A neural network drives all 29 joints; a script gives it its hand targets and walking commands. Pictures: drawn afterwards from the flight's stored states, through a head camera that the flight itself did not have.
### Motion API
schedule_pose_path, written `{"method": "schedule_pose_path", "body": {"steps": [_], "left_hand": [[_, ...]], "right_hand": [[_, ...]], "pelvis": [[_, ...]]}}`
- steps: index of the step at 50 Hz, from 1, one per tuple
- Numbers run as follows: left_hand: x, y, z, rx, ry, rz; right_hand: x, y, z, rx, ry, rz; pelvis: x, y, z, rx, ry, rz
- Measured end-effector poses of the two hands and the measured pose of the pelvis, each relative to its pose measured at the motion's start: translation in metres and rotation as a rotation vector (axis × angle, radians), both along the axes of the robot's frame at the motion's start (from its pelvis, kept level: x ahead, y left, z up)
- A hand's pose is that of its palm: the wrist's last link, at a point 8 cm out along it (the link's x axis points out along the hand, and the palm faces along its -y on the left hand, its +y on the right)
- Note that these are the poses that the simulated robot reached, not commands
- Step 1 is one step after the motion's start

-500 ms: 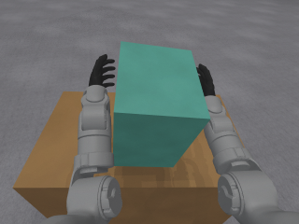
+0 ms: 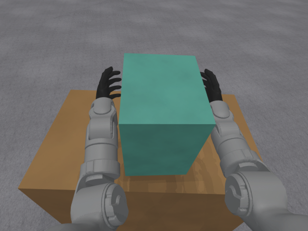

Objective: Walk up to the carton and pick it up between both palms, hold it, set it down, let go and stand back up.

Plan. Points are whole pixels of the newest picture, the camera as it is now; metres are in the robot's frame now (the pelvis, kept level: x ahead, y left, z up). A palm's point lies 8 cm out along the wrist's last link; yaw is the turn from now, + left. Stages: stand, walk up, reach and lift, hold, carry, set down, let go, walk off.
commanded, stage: set down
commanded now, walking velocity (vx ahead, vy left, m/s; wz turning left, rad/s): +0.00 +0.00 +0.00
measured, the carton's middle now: (158, 119) +0.39 +0.04 +0.08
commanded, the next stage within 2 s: none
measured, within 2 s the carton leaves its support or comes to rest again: rests again in 1.16 s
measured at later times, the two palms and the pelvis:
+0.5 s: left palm (110, 106) +0.39 +0.17 +0.13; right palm (211, 103) +0.43 -0.11 +0.13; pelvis +0.00 +0.00 +0.00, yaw -2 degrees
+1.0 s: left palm (114, 113) +0.39 +0.16 +0.10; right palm (211, 108) +0.43 -0.11 +0.10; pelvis +0.01 +0.00 +0.00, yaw -3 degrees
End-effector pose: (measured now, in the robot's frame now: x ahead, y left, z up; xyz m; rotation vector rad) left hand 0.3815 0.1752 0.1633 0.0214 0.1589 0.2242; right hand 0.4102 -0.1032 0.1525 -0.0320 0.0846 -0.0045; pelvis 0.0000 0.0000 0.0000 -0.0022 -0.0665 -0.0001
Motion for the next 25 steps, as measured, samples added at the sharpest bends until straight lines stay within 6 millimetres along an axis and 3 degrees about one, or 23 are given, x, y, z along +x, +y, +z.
{"method": "schedule_pose_path", "body": {"steps": [25], "left_hand": [[0.008,-0.007,-0.036,-0.025,0.069,0.043]], "right_hand": [[0.015,-0.006,-0.027,-0.005,0.068,0.040]], "pelvis": [[0.004,0.002,0.001,0.001,0.087,-0.032]]}}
